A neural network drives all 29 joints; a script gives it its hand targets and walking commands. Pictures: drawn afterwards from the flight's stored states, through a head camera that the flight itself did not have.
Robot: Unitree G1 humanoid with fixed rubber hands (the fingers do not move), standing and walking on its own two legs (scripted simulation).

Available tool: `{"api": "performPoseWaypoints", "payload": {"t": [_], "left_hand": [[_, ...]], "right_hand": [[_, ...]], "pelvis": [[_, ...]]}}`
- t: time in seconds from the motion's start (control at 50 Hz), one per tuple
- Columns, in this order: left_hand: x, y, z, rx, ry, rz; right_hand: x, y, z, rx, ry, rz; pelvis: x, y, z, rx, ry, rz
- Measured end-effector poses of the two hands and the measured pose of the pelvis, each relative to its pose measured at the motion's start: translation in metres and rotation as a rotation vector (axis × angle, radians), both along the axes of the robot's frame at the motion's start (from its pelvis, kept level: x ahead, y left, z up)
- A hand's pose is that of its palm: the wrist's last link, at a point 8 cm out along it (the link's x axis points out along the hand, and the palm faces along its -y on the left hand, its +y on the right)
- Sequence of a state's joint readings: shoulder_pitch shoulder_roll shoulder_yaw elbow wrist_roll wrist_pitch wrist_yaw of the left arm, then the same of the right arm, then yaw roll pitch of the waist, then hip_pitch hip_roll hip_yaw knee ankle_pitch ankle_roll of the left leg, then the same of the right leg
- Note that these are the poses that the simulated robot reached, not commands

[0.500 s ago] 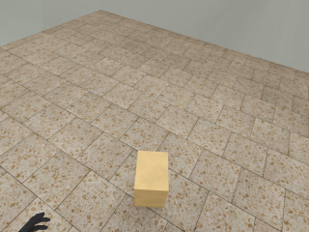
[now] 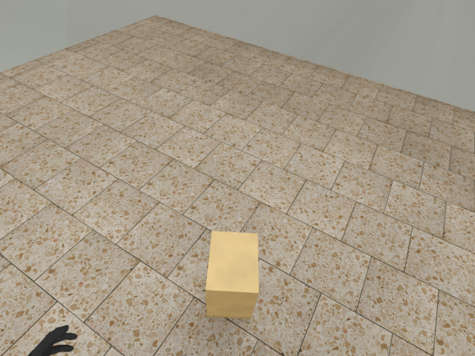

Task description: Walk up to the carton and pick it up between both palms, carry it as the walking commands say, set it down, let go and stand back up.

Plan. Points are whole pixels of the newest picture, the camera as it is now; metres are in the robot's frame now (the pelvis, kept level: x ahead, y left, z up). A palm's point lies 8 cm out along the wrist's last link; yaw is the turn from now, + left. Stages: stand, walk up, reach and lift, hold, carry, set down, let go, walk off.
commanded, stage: walk up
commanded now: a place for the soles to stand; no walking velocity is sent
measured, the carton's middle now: (231, 275) +0.54 +0.01 -0.60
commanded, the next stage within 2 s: reach and lift in 1.84 s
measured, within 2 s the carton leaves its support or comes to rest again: neither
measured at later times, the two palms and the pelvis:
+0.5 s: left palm out of the picture +0.11 +0.32 -0.08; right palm out of the picture +0.08 -0.34 -0.06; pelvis -0.01 +0.00 +0.00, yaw +0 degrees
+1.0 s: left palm out of the picture +0.09 +0.37 -0.08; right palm out of the picture +0.12 -0.29 -0.07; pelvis +0.02 +0.04 +0.00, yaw +3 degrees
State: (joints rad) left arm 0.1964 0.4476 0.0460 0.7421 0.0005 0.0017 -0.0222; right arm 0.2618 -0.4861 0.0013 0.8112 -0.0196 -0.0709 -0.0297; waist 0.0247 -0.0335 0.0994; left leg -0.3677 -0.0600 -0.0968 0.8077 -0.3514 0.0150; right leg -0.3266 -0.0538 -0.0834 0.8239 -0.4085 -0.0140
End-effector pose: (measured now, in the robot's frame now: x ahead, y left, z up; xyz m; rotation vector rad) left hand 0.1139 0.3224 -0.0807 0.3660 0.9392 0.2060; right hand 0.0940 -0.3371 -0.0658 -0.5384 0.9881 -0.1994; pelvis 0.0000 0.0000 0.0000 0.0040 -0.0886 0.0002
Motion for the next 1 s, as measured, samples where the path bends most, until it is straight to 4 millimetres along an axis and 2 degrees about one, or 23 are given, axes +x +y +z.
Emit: {"api": "performPoseWaypoints", "payload": {"t": [0.14,0.3,0.4,0.48,0.52,0.58,0.66,0.74,0.84,0.92,1.0], "left_hand": [[0.006,-0.001,0.001,-0.003,-0.012,0.001],[-0.009,-0.002,0.000,-0.003,0.000,0.001],[-0.005,0.005,-0.001,-0.008,0.001,0.000],[-0.006,0.002,0.000,-0.009,-0.014,0.004],[-0.012,0.001,0.002,-0.004,-0.030,0.002],[-0.032,0.007,0.002,0.010,-0.014,0.016],[-0.057,0.022,0.002,0.019,0.039,0.049],[-0.067,0.042,-0.004,0.007,0.082,0.074],[-0.049,0.054,-0.007,0.004,0.077,0.077],[-0.032,0.052,-0.006,0.000,0.060,0.059],[-0.023,0.046,-0.002,0.019,0.045,0.046]], "right_hand": [[-0.005,-0.001,0.002,-0.006,-0.012,-0.003],[-0.009,-0.002,-0.001,-0.003,-0.003,-0.008],[-0.012,0.004,0.001,-0.006,-0.010,-0.010],[-0.013,0.002,0.003,-0.009,-0.013,-0.004],[-0.012,0.002,0.001,0.003,-0.002,-0.001],[-0.007,0.007,-0.001,0.025,0.015,0.012],[0.006,0.025,-0.004,0.061,0.032,0.050],[0.019,0.048,-0.006,0.067,0.028,0.080],[0.024,0.057,-0.001,0.040,0.011,0.066],[0.024,0.054,0.001,0.028,0.018,0.053],[0.023,0.046,-0.006,0.040,0.039,0.038]], "pelvis": [[-0.005,0.000,-0.001,-0.004,-0.008,0.000],[-0.008,-0.002,-0.001,-0.001,-0.011,0.004],[-0.009,0.005,-0.001,-0.007,-0.013,0.006],[-0.013,0.002,0.000,-0.009,-0.017,0.003],[-0.012,0.001,0.000,-0.007,-0.017,0.003],[-0.010,0.005,0.002,0.001,-0.014,0.011],[-0.005,0.017,0.003,0.000,-0.005,0.026],[0.002,0.036,0.001,-0.009,0.001,0.040],[0.010,0.047,0.001,-0.027,-0.002,0.063],[0.014,0.046,0.002,-0.023,0.008,0.065],[0.018,0.040,0.001,-0.013,0.016,0.059]]}}
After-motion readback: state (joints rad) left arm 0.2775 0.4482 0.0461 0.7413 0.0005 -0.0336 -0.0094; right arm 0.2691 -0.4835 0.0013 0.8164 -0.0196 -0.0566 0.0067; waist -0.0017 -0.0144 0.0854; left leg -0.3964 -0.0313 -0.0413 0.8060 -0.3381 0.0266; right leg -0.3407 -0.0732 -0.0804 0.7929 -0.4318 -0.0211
